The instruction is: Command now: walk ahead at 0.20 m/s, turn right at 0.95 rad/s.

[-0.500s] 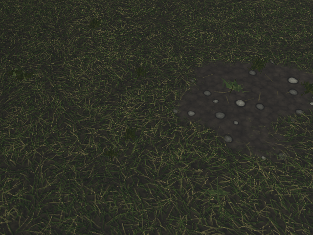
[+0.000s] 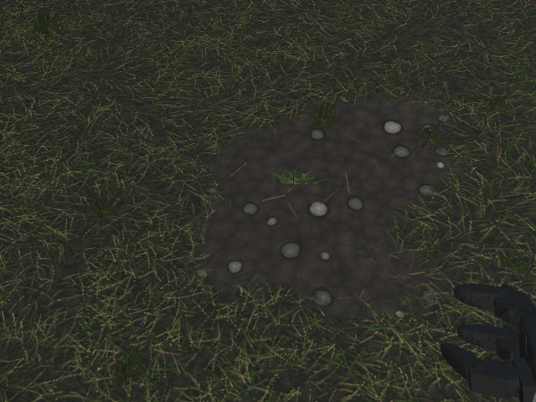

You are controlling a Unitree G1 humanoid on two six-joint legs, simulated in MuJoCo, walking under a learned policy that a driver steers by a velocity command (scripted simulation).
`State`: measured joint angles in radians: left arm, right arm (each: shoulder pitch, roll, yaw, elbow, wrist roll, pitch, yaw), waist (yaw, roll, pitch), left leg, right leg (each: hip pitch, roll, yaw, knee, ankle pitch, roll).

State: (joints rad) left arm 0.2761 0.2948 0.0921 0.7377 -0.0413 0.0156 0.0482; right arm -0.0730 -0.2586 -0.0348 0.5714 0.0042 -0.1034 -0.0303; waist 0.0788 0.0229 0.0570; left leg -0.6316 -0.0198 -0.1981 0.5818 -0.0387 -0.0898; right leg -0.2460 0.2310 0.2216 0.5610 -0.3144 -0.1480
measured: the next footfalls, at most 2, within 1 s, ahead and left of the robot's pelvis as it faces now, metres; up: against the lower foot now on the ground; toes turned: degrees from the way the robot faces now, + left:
left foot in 0.06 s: +0.25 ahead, +0.14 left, +0.00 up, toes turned -14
right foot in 0.40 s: +0.11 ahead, -0.11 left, +0.00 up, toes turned -24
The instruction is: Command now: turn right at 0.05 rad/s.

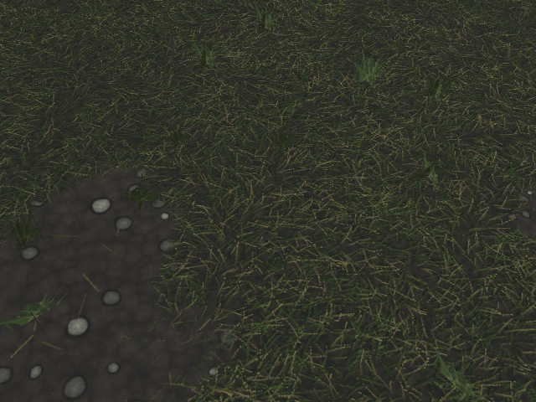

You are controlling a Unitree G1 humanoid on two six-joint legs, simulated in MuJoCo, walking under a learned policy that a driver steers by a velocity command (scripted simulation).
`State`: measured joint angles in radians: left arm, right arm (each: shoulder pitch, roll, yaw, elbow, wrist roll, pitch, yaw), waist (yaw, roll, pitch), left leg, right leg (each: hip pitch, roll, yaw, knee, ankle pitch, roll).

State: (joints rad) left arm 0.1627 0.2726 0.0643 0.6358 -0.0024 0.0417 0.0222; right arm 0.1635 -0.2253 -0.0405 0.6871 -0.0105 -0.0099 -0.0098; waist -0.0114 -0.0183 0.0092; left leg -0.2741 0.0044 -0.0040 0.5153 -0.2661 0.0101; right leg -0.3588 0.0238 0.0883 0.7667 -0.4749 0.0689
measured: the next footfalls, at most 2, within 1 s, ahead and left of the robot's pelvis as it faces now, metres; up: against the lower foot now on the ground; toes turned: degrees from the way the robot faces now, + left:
right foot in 0.06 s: +0.02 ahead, -0.15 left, +0.00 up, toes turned +5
left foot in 0.40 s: +0.01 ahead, +0.12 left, +0.00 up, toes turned +19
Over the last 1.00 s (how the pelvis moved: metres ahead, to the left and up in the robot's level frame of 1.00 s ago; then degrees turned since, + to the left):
0.12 0.02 0.01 -38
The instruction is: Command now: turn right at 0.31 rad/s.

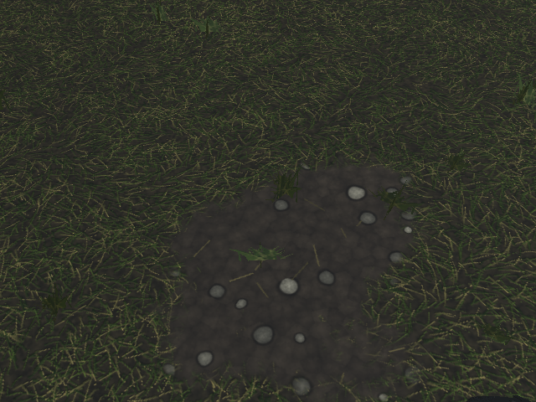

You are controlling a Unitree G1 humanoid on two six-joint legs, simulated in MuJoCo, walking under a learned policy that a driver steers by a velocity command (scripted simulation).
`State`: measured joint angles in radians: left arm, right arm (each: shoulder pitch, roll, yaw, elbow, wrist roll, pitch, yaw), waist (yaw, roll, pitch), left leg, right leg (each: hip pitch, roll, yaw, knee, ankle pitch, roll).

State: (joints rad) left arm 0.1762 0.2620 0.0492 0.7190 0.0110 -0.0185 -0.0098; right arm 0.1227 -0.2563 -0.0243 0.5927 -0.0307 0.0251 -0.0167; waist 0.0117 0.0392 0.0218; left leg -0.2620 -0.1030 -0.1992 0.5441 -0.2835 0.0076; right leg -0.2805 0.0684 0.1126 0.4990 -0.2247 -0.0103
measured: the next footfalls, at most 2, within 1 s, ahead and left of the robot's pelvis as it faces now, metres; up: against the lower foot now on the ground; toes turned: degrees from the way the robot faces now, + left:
right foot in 0.64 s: -0.01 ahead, -0.15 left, +0.00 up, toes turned -38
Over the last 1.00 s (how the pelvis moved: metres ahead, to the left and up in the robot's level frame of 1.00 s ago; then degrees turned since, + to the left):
0.03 0.02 0.00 36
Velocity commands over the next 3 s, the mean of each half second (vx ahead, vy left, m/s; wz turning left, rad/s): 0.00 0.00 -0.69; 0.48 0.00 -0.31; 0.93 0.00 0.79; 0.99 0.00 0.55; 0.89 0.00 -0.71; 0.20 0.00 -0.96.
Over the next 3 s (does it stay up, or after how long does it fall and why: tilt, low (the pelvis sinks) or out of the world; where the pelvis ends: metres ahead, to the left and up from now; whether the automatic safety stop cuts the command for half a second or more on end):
stays up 1.68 -0.33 -0.01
